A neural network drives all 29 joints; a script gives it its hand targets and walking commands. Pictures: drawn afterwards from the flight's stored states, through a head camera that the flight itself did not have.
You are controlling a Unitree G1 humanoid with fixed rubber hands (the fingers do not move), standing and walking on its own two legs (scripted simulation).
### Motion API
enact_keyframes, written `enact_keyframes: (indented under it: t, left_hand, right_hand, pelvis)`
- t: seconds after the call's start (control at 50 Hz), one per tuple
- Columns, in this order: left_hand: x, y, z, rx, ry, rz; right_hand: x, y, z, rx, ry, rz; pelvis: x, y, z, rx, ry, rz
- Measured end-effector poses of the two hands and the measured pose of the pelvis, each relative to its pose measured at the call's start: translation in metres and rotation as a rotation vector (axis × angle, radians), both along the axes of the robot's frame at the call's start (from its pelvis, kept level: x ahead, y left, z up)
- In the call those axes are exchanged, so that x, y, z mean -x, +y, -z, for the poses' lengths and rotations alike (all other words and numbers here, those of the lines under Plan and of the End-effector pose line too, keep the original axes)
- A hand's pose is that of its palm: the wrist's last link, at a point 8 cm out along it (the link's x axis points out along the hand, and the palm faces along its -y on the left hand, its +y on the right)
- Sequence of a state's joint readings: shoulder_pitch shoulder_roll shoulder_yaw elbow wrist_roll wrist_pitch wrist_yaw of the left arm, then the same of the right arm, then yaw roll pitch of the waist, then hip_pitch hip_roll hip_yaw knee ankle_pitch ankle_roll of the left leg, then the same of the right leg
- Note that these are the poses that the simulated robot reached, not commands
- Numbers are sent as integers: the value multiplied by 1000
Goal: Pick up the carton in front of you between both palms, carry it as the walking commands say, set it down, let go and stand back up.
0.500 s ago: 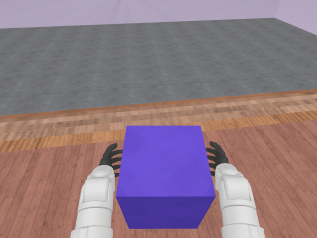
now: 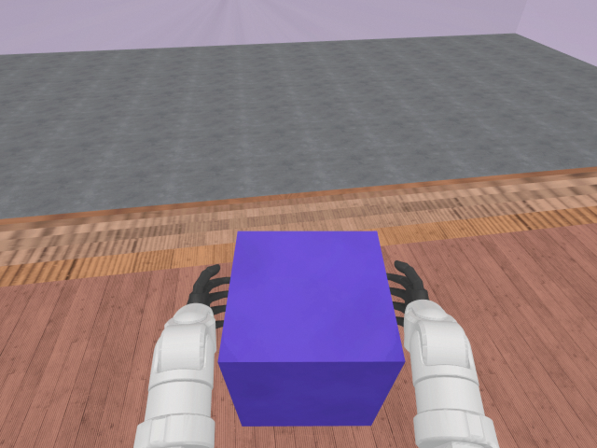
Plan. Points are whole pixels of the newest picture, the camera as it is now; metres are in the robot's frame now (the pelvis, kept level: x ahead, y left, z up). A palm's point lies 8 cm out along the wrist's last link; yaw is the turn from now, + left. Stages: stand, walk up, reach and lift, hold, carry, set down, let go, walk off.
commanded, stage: carry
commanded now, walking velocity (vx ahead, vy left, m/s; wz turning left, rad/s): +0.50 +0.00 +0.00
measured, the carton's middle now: (307, 332) +0.31 +0.00 -0.02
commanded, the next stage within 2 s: none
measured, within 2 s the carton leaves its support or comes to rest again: neither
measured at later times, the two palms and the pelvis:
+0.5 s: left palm (228, 234) +0.44 +0.13 +0.08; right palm (408, 236) +0.43 -0.17 +0.07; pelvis +0.17 -0.02 -0.01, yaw +2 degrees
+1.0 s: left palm (232, 147) +0.75 +0.16 +0.07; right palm (362, 151) +0.72 -0.13 +0.07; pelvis +0.47 +0.04 +0.00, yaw -3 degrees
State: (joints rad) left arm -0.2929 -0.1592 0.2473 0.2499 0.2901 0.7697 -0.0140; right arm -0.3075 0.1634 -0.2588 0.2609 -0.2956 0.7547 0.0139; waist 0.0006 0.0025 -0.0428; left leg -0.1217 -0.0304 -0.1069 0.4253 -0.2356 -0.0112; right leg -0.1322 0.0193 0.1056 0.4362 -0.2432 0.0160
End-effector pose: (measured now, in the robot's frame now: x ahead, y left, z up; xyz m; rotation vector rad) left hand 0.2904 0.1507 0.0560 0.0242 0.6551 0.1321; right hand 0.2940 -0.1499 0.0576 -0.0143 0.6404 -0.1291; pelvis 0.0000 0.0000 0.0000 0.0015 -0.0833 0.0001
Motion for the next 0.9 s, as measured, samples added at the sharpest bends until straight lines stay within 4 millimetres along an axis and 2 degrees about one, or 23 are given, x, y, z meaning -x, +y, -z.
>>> enact_keyframes:
  t: [0.12,0.2,0.26,0.36,0.46,0.5,0.56,0.68,0.8,0.84,0.9]
  left_hand:
    - [-16,-5,-8,5,-43,-12]
    - [-33,-12,-15,15,-48,-24]
    - [-48,-10,-17,15,-15,-39]
    - [-83,-1,-20,18,11,-44]
    - [-128,-16,-21,57,31,-46]
    - [-146,-21,-20,48,33,-38]
    - [-170,-18,-20,51,65,-60]
    - [-236,3,-28,58,53,-118]
    - [-330,20,-12,71,12,-78]
    - [-359,21,-4,77,43,-51]
    - [-397,17,-2,64,107,-1]
  right_hand:
    - [-16,-4,-6,-13,-43,7]
    - [-34,-12,-11,-25,-47,10]
    - [-54,-9,-16,-25,-15,-5]
    - [-90,0,-19,-54,12,13]
    - [-122,-15,-14,-70,32,57]
    - [-140,-20,-13,-75,35,61]
    - [-174,-17,-18,-69,67,39]
    - [-256,4,-26,-73,58,-12]
    - [-337,21,-12,-58,14,22]
    - [-357,22,-5,-45,42,49]
    - [-379,18,-1,-51,104,100]
  pelvis:
    - [-16,-6,7,0,80,7]
    - [-39,-11,11,8,116,-20]
    - [-59,-9,10,-2,139,-38]
    - [-99,-5,13,-19,171,10]
    - [-147,-12,14,18,179,1]
    - [-169,-17,15,23,181,-28]
    - [-199,-20,8,-2,189,-42]
    - [-268,-11,4,-32,191,-22]
    - [-356,15,29,-29,141,19]
    - [-381,23,29,-32,136,32]
    - [-412,33,17,-17,143,50]
